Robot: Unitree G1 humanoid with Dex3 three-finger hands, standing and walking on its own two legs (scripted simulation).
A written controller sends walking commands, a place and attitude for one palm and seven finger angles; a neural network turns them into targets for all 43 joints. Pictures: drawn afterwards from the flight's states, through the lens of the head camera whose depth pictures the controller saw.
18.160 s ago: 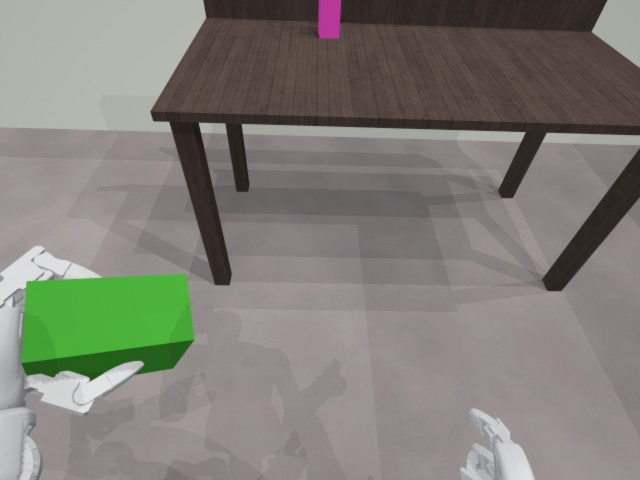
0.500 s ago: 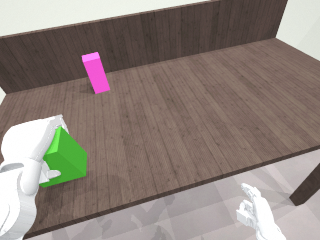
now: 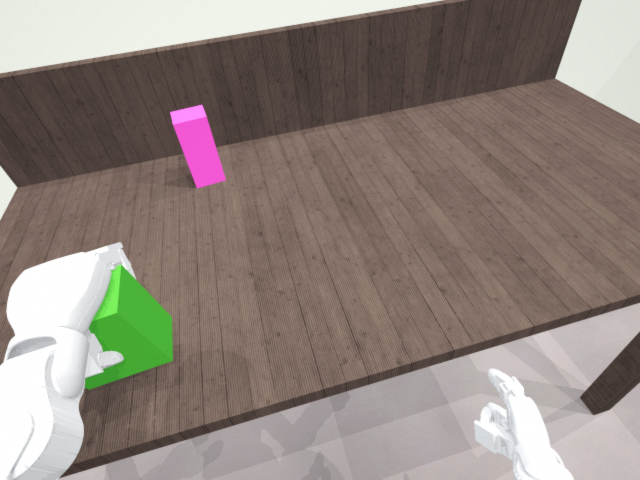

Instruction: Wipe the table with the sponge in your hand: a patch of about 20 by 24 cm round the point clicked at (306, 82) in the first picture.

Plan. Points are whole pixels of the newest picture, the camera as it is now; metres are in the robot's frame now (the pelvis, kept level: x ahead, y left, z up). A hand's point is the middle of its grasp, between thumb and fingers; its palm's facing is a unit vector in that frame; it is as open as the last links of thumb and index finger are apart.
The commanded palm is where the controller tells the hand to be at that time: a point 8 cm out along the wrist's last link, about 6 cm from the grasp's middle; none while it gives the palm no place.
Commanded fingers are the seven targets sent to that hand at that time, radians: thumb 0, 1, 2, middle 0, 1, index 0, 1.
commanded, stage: move the sponge above the wiping area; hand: left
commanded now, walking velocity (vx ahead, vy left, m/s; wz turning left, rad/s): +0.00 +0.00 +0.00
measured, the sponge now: (114, 337) +0.22 +0.30 +0.09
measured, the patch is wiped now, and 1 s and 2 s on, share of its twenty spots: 0.00 0.00 0.00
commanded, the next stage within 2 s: lower the sponge onto the table in 1.74 s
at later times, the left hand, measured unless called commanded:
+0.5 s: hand (107, 317) +0.23 +0.30 +0.11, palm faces +0.02 -0.07 -1.00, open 10.2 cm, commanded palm +0.20 +0.29 +0.18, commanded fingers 0.00 0.10 1.30 -1.20 -1.60 -1.20 -1.60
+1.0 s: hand (111, 317) +0.24 +0.30 +0.11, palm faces +0.06 -0.06 -1.00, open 10.2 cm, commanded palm +0.19 +0.30 +0.18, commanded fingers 0.00 0.10 1.30 -1.20 -1.60 -1.20 -1.60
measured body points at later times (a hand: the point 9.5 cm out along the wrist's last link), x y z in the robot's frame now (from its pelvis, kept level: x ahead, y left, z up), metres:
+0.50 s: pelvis +0.01 -0.01 +0.00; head +0.00 -0.05 +0.45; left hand +0.23 +0.30 +0.17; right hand +0.25 -0.21 -0.08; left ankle +0.04 +0.11 -0.74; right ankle +0.01 -0.10 -0.74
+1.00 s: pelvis +0.01 +0.01 +0.00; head +0.00 -0.03 +0.45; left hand +0.23 +0.30 +0.16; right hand +0.25 -0.21 -0.08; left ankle +0.04 +0.11 -0.74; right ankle +0.01 -0.10 -0.74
